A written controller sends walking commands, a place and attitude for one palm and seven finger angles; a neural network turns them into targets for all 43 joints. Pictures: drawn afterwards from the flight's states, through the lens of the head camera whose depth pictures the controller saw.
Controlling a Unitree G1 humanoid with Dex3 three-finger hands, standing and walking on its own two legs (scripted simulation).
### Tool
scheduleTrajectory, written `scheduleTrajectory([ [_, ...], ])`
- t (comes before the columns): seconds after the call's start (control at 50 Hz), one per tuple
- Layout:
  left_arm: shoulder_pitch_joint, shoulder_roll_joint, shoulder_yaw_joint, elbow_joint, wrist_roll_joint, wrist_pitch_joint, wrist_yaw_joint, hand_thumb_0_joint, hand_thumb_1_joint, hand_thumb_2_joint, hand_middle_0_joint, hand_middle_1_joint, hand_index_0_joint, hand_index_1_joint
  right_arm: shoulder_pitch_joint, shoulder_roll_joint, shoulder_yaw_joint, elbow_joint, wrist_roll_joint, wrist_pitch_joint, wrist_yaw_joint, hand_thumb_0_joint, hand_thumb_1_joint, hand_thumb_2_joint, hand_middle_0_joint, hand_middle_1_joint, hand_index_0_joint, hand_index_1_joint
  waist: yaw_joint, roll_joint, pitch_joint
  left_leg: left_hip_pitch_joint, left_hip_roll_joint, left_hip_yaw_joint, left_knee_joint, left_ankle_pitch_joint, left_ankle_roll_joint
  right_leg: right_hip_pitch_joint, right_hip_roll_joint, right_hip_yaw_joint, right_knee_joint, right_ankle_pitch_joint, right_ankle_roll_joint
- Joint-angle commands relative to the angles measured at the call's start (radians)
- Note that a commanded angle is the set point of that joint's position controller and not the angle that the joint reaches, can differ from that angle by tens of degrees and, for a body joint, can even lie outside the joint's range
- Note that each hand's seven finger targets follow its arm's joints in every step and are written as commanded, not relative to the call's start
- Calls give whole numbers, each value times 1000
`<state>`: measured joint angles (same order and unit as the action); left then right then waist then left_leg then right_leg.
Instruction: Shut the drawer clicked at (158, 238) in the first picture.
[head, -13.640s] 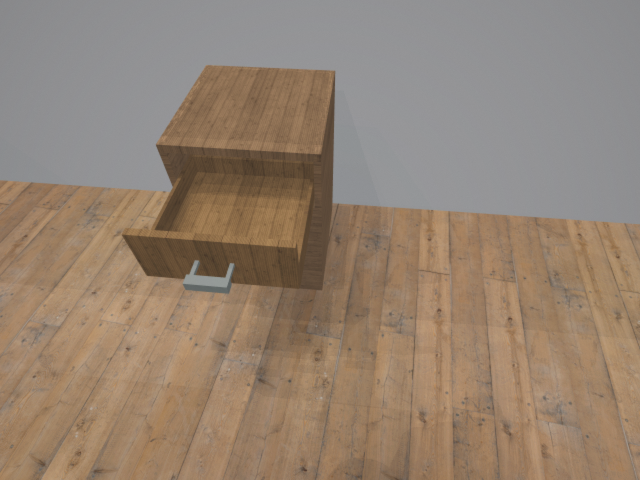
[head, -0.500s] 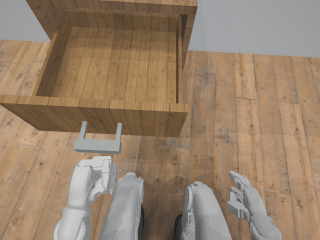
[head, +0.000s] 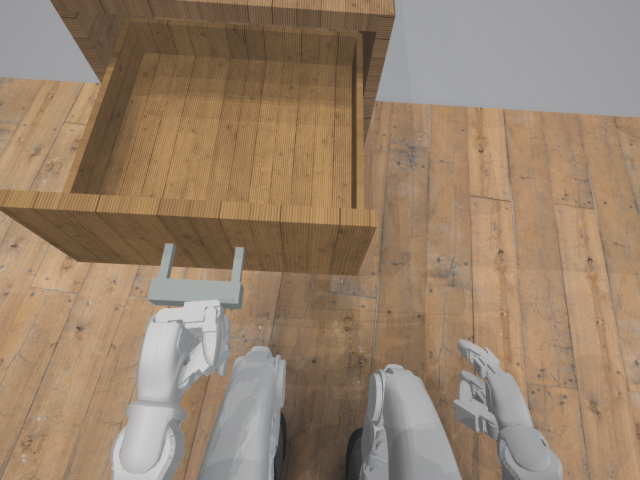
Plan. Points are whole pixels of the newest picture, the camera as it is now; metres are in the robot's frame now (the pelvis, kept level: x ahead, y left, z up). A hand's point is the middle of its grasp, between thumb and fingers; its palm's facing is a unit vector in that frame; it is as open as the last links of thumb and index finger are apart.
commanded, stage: push the drawer shut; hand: left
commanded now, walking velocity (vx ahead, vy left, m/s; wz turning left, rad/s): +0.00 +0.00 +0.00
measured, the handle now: (200, 274) +0.34 +0.17 -0.01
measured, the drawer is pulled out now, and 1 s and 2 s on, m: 0.29 0.18 0.05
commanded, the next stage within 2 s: none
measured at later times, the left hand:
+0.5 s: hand (231, 303) +0.31 +0.13 -0.01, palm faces -0.02 -1.00 -0.04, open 3.0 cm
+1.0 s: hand (235, 258) +0.37 +0.14 -0.01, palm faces -0.01 -1.00 -0.04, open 3.0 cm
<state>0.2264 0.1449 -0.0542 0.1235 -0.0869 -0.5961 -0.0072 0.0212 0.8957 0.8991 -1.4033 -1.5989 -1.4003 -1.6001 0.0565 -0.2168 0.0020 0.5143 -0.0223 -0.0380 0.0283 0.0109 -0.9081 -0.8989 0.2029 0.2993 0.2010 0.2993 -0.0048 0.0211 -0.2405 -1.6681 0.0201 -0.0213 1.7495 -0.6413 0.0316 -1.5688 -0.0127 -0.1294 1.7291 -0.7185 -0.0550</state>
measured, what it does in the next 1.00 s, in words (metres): stands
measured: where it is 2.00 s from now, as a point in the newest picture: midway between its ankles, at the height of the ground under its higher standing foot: outside the picture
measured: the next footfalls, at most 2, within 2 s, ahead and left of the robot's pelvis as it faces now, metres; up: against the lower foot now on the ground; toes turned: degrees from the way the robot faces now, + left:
none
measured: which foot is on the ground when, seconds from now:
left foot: down 0.00-1.00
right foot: down 0.00-1.00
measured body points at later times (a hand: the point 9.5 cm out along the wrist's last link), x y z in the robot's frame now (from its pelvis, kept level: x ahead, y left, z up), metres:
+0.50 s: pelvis -0.01 +0.00 +0.00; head +0.14 +0.02 +0.42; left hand +0.31 +0.19 +0.00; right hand +0.18 -0.24 -0.12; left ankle +0.06 +0.10 -0.50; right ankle +0.04 -0.10 -0.50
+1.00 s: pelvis -0.01 +0.01 +0.00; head +0.15 +0.03 +0.42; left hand +0.36 +0.19 +0.00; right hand +0.15 -0.24 -0.12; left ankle +0.06 +0.10 -0.50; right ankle +0.04 -0.10 -0.50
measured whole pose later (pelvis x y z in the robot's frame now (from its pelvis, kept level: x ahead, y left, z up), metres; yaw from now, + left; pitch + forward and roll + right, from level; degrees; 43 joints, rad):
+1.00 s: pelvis -0.01 +0.01 +0.00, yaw -1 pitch +32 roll -5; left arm -0.26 0.20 0.05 0.50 -0.09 -0.56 0.01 -0.02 0.84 0.93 -1.40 -1.60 -1.40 -1.60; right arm 0.12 -0.25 0.02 0.57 -0.02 0.03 0.02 0.01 -0.91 -0.90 0.20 0.30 0.20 0.30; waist -0.06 0.04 -0.22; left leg -1.69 0.02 -0.01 1.73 -0.61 0.05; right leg -1.60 -0.01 -0.12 1.71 -0.68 -0.04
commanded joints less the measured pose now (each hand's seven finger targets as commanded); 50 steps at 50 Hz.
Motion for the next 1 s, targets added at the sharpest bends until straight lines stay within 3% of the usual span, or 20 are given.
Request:
scheduleTrajectory([
  [0.0,-52,30,13,-188,-7,-68,16,0,900,900,-1400,-1600,-1400,-1600,21,-137,-47,-127,0,-34,-2,0,-900,-900,200,300,200,300,-26,29,-428,433,-27,-73,-219,236,-13,189,26,83,-262,213,7],
  [0.18,-290,59,23,-144,-9,-67,11,0,900,900,-1400,-1600,-1400,-1600,34,-151,-40,-95,-1,-29,-19,0,-900,-900,200,300,200,300,-69,26,-398,391,-25,-71,-199,159,-5,156,27,92,-278,162,11],
  [0.26,-368,69,37,-122,-13,-71,19,0,900,900,-1400,-1600,-1400,-1600,42,-158,-37,-83,-3,-30,-24,0,-900,-900,200,300,200,300,-68,44,-432,402,-26,-71,-199,155,-5,158,26,94,-279,158,10],
  [0.38,-463,96,70,-48,-21,-35,16,0,900,900,-1400,-1600,-1400,-1600,52,-173,-33,-79,3,-13,-30,0,-900,-900,200,300,200,300,-75,30,-416,370,-25,-64,-209,101,-2,178,24,106,-303,122,13],
  [0.44,-471,117,100,-19,-21,-22,17,0,900,900,-1400,-1600,-1400,-1600,62,-176,-34,-80,4,-7,-32,0,-900,-900,200,300,200,300,-65,28,-443,379,-20,-62,-211,122,-3,193,27,105,-298,137,13],
  [0.46,-484,97,84,-9,-25,-17,14,0,900,900,-1400,-1600,-1400,-1600,62,-176,-32,-81,5,-3,-31,0,-900,-900,200,300,200,300,-70,29,-442,382,-22,-61,-215,121,-2,197,27,105,-304,139,14],
  [0.54,-521,115,112,19,-34,-9,18,0,900,900,-1400,-1600,-1400,-1600,75,-181,-32,-76,5,5,-31,0,-900,-900,200,300,200,300,-67,42,-433,391,-19,-62,-227,129,-5,195,30,100,-303,149,14],
  [0.66,-617,113,117,84,-30,-20,25,0,900,900,-1400,-1600,-1400,-1600,88,-188,-33,-60,2,14,-28,0,-900,-900,200,300,200,300,-91,39,-418,399,-17,-71,-231,133,-5,164,32,86,-292,166,17],
  [0.72,-647,129,139,112,-27,-32,27,0,900,900,-1400,-1600,-1400,-1600,96,-190,-35,-54,0,18,-27,0,-900,-900,200,300,200,300,-86,45,-430,405,-17,-70,-228,149,-8,166,31,87,-286,178,15],
  [0.76,-677,127,134,95,-24,-40,29,0,900,900,-1400,-1600,-1400,-1600,101,-193,-37,-53,-3,18,-24,0,-900,-900,200,300,200,300,-83,85,-473,454,-16,-79,-232,187,-12,147,30,80,-268,201,13],
  [0.86,-744,122,130,138,-18,-32,32,0,900,900,-1400,-1600,-1400,-1600,112,-202,-40,-45,-4,33,-21,0,-900,-900,200,300,200,300,-104,72,-464,477,-11,-94,-238,181,-13,112,28,70,-263,203,16],
  [0.96,-800,141,154,186,-13,-25,34,0,900,900,-1400,-1600,-1400,-1600,121,-205,-39,-41,-4,44,-23,0,-900,-900,200,300,200,300,-107,66,-472,463,-12,-95,-235,173,-12,119,30,72,-262,199,18],
  [0.98,-849,136,143,185,-12,-25,33,0,900,900,-1400,-1600,-1400,-1600,121,-204,-39,-35,-5,45,-24,0,-900,-900,200,300,200,300,-121,62,-472,454,-12,-92,-225,171,-9,117,28,76,-263,201,20],
])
